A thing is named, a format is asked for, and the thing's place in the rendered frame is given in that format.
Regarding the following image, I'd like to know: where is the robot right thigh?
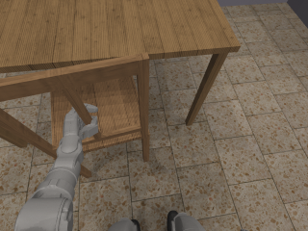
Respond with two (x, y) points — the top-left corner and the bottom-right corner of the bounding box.
(170, 215), (206, 231)

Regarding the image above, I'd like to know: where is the robot left upper arm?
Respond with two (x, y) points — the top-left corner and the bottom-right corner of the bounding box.
(16, 197), (74, 231)

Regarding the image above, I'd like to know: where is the table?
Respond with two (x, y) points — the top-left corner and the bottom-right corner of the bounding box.
(0, 0), (241, 148)

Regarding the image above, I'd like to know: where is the left robot forearm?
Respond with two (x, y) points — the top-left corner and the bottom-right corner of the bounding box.
(13, 135), (84, 231)

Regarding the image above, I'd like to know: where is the robot left thigh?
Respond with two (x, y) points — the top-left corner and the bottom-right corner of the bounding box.
(108, 220), (138, 231)

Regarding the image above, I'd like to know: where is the chair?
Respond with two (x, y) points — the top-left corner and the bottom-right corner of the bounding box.
(0, 52), (150, 178)

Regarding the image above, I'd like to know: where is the robot left hand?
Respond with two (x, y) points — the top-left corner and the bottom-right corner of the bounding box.
(63, 103), (98, 141)

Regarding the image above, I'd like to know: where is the robot thigh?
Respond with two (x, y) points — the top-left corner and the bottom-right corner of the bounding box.
(170, 215), (206, 231)
(108, 220), (138, 231)

